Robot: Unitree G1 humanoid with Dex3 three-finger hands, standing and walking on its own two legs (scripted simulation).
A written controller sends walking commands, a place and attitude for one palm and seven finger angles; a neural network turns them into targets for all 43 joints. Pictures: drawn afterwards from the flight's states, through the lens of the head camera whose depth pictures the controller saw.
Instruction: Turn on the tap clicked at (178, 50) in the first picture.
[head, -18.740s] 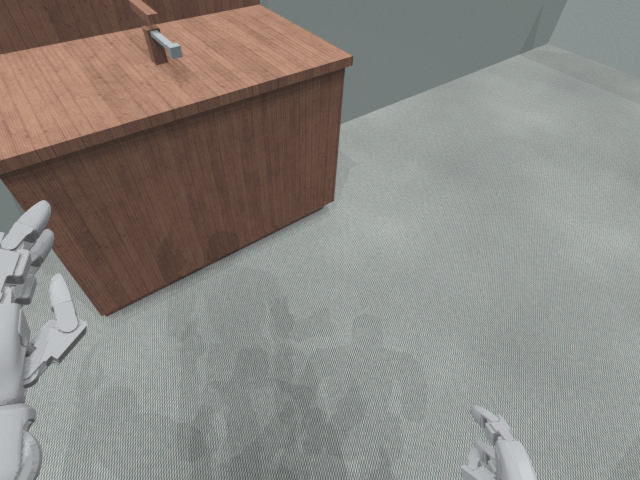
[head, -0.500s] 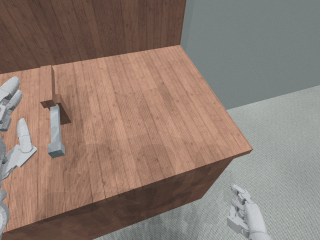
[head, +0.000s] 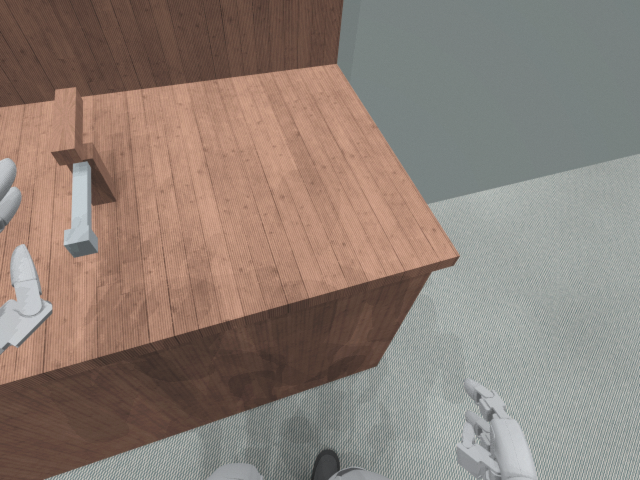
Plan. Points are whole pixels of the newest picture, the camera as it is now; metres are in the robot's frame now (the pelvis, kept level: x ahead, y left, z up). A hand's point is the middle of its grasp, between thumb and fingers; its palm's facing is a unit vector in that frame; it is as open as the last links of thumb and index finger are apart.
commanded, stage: come to a stop and stand still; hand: left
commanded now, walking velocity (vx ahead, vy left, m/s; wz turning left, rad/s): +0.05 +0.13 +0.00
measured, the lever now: (81, 241) +0.36 +0.33 +0.05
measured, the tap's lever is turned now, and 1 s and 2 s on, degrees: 0 0 0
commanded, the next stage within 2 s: none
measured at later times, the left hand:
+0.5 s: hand out of the picture +0.13 +0.26 +0.14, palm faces +0.39 -0.86 -0.33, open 7.4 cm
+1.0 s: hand out of the picture +0.07 +0.25 +0.12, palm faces +0.36 -0.85 -0.39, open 7.4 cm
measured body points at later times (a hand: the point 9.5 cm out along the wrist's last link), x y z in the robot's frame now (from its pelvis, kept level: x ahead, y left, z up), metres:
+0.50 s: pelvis -0.10 +0.00 -0.02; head -0.09 +0.03 +0.43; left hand +0.10 +0.31 +0.15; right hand +0.05 -0.22 -0.10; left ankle -0.13 +0.09 -0.71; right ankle +0.02 -0.06 -0.74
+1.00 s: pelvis -0.15 +0.00 -0.03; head -0.11 +0.03 +0.41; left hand +0.05 +0.30 +0.14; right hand -0.01 -0.25 -0.11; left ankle -0.19 +0.11 -0.67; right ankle -0.11 -0.10 -0.74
